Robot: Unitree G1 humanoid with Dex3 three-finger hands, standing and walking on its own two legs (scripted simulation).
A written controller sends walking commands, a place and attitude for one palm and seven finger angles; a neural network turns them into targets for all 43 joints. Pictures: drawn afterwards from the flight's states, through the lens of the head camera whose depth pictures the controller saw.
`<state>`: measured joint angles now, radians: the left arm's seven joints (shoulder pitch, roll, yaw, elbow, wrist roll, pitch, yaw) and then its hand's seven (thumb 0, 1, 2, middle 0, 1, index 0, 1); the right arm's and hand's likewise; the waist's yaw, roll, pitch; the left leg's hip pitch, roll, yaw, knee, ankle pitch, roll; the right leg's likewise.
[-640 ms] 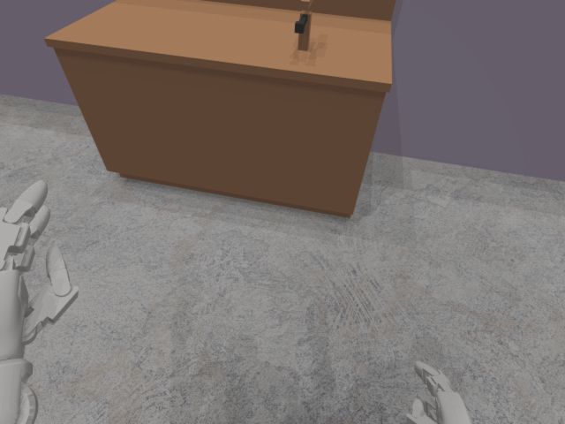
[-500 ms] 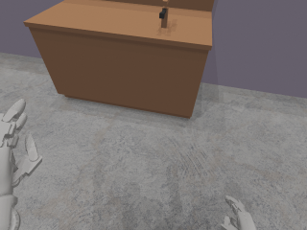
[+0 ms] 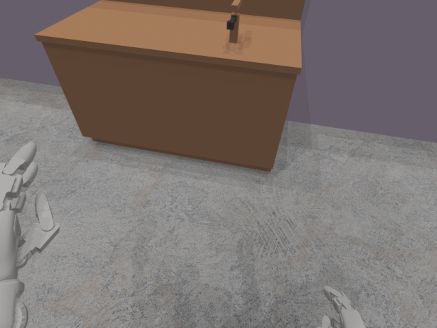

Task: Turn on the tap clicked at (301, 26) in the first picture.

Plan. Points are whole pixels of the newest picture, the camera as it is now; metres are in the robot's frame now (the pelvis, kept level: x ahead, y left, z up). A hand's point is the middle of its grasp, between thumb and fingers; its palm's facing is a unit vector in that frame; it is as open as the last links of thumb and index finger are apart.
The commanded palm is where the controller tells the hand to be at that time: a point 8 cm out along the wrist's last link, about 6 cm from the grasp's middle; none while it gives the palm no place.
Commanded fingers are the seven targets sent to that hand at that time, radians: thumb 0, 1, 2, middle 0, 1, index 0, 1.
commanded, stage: walk to a spot facing it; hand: left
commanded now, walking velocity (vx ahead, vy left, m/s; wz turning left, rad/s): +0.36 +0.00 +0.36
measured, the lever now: (230, 25) +1.24 +0.01 +0.09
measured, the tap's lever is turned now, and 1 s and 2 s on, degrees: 0 0 0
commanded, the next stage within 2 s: none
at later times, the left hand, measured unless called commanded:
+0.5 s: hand (57, 172) +0.30 +0.27 +0.17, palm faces +0.48 -0.78 -0.41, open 7.5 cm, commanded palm +0.23 +0.31 +0.18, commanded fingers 0.00 0.90 0.90 -0.20 -0.30 -0.20 -0.30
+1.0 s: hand (102, 125) +0.40 +0.24 +0.18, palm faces +0.60 -0.64 -0.48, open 7.4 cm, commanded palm +0.33 +0.27 +0.18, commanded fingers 0.00 0.90 0.90 -0.20 -0.30 -0.20 -0.30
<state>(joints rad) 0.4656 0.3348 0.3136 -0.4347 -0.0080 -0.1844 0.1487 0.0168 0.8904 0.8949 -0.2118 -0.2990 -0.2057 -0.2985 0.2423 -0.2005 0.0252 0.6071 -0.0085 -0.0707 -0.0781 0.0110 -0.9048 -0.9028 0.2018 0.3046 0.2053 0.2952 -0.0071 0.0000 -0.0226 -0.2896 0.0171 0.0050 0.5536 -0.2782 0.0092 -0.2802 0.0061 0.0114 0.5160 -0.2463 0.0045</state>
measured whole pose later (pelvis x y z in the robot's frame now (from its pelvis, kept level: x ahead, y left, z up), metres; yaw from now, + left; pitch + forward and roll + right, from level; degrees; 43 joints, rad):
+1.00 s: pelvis +0.27 -0.05 +0.00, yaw +18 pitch -1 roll +2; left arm 0.52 0.40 0.39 -0.58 -0.01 -0.21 0.14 0.02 0.89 0.89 -0.22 -0.30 -0.21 -0.30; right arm 0.19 -0.26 -0.04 0.59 -0.01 -0.02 -0.07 0.01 -0.91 -0.90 0.20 0.30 0.20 0.29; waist -0.01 -0.03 0.08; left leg -0.60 0.12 0.11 1.03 -0.29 -0.03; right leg -0.23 -0.11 -0.32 0.53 -0.28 -0.07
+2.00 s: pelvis +0.43 -0.04 -0.01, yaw +50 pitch -1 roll -2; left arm 0.45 0.42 0.41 -0.61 -0.04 -0.18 0.15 0.02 0.89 0.89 -0.21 -0.30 -0.21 -0.30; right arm 0.16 -0.17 -0.02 0.55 0.01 -0.08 -0.03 0.01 -0.91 -0.90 0.20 0.30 0.20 0.29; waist -0.03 -0.03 0.07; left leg -0.37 0.06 0.03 0.62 -0.23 0.00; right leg -0.47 -0.08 -0.08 1.03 -0.50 0.08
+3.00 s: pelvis +0.44 -0.12 +0.00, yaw +84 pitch -1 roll +1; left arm 0.43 0.32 0.31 -0.46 -0.02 -0.18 0.14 0.02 0.89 0.90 -0.21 -0.30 -0.21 -0.30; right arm 0.20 -0.20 0.02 0.70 -0.01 -0.06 -0.05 0.01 -0.90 -0.90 0.21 0.31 0.21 0.30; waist 0.03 0.03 0.03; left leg -0.53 0.04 0.00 1.17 -0.39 -0.02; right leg -0.24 -0.09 -0.18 0.56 -0.29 -0.01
